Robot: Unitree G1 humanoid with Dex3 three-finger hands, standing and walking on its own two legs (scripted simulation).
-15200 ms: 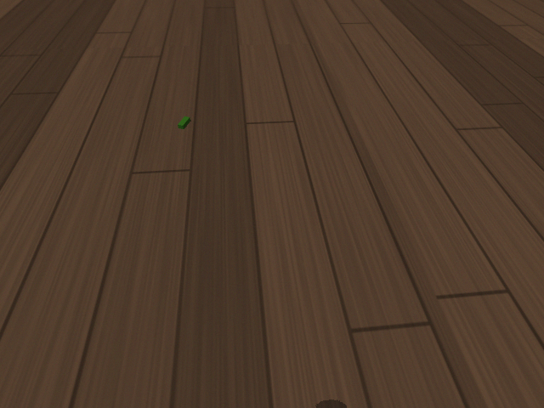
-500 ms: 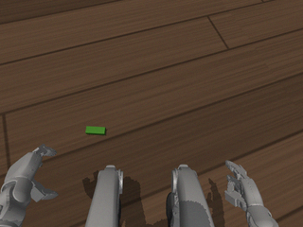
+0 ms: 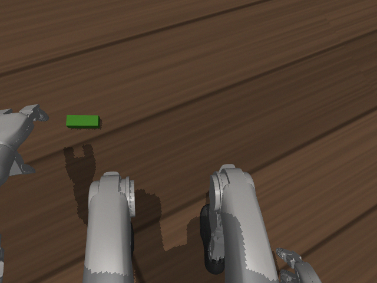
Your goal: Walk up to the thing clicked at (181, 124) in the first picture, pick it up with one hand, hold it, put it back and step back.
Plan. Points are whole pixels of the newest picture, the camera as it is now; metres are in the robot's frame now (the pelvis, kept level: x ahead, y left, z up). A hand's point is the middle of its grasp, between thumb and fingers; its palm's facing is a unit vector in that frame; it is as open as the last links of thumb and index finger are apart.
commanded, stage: rise first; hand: left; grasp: from above
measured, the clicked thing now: (83, 121) +0.52 +0.28 -0.37
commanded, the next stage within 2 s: none
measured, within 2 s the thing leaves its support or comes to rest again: neither
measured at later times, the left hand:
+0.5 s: hand (37, 132) +0.43 +0.33 -0.20, palm faces -0.48 -0.04 -0.88, open 12.3 cm
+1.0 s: hand (48, 128) +0.46 +0.33 -0.24, palm faces -0.47 -0.05 -0.88, open 12.7 cm
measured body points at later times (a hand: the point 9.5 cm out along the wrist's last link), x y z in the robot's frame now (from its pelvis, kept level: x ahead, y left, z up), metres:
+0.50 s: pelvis +0.01 +0.01 -0.05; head +0.23 +0.09 +0.33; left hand +0.45 +0.33 -0.15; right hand +0.08 -0.27 -0.15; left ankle +0.08 +0.13 -0.35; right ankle +0.11 -0.14 -0.35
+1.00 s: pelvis +0.01 +0.01 -0.06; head +0.26 +0.09 +0.31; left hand +0.48 +0.33 -0.19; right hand +0.06 -0.27 -0.16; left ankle +0.08 +0.13 -0.35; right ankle +0.11 -0.14 -0.35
